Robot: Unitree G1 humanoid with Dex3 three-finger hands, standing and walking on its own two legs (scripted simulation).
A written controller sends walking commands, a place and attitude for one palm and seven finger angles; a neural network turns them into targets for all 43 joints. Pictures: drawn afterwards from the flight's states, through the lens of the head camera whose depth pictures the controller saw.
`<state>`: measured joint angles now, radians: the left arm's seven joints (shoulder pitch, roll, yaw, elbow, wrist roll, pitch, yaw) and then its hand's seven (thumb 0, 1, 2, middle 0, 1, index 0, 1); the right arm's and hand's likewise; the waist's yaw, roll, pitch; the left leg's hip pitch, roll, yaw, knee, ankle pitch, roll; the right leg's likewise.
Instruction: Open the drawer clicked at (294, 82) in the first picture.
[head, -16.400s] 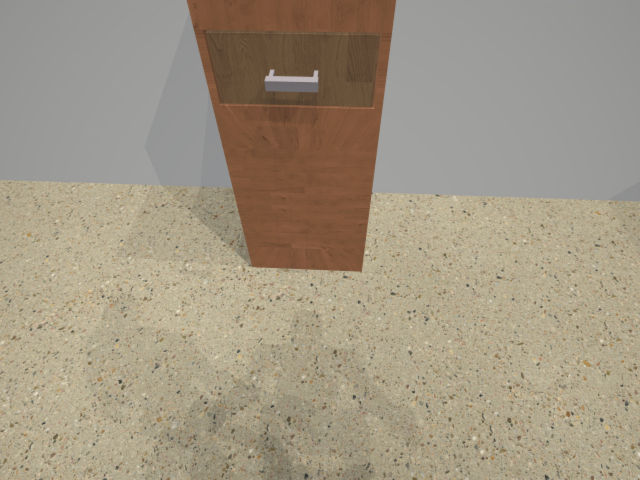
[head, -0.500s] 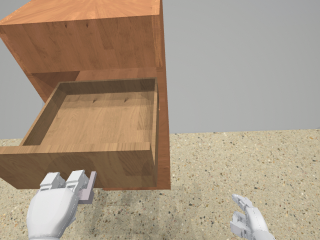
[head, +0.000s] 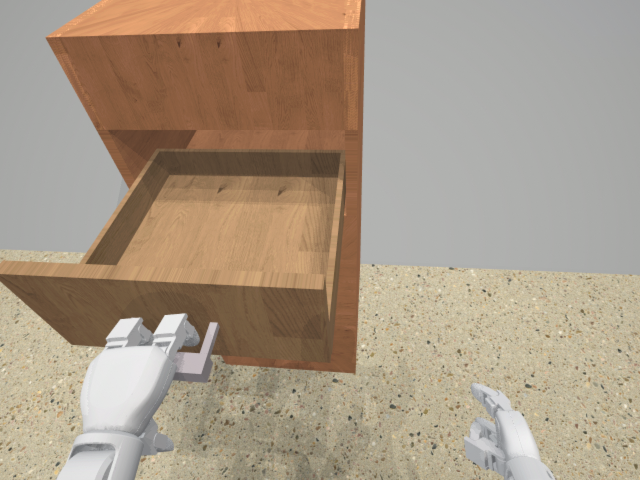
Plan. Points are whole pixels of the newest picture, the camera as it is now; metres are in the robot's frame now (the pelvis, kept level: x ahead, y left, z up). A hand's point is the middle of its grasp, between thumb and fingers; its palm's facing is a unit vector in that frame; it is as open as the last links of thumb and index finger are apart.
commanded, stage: lift the hand off the handle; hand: left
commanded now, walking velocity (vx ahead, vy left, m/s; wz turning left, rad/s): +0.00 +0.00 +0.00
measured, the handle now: (165, 346) +0.24 +0.23 +0.05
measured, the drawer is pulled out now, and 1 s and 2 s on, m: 0.30 0.30 0.30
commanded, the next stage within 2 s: draw the hand back to the body in 1.68 s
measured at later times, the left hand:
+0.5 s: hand (162, 384) +0.20 +0.23 +0.04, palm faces +0.06 -0.09 -0.99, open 13.5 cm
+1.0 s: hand (135, 354) +0.20 +0.23 +0.11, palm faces +0.10 -0.09 -0.99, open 13.4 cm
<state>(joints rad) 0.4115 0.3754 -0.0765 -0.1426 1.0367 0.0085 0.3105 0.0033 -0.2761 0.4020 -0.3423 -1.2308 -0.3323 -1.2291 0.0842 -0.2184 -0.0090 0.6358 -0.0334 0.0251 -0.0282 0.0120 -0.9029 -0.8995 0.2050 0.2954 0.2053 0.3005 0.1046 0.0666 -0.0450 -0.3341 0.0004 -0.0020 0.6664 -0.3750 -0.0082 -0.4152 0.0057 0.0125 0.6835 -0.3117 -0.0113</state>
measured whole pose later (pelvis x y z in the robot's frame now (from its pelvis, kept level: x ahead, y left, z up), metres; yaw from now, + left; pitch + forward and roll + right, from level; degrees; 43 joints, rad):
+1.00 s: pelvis +0.00 +0.01 +0.02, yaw +1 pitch -2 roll +0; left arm 0.36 0.45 -0.09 -0.35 0.95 0.11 0.12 0.00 -0.50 0.30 -0.34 -1.21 -0.40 -1.25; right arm 0.06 -0.23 0.02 0.64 -0.01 0.08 -0.02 0.01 -0.90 -0.90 0.20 0.30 0.20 0.30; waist 0.13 0.11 -0.01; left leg -0.16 -0.01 -0.01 0.51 -0.31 0.00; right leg -0.23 0.00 0.00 0.52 -0.25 0.00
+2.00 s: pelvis -0.01 +0.00 +0.02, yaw +1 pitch -4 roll +1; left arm 0.23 0.60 0.07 -0.48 0.77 0.13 -0.08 0.00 -0.50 0.30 -0.33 -1.20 -0.32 -1.20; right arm 0.07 -0.27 0.04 0.63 0.03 0.06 0.00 0.01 -0.90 -0.90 0.20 0.30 0.20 0.30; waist 0.11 0.13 0.01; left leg -0.12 0.00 -0.03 0.45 -0.26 -0.01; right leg -0.20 0.00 -0.01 0.48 -0.21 -0.01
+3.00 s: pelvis +0.02 +0.01 +0.02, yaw +1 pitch -4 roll -1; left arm 0.44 0.35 0.37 -0.57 -0.06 -0.16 0.11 0.00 0.27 0.64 -0.26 -0.70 -0.25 -0.70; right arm 0.17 -0.21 0.01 0.66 0.00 -0.16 -0.07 0.01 -0.90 -0.90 0.21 0.30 0.21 0.30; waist 0.06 0.07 0.03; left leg -0.07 0.01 -0.02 0.44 -0.30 0.00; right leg -0.13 0.01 -0.01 0.42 -0.22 0.00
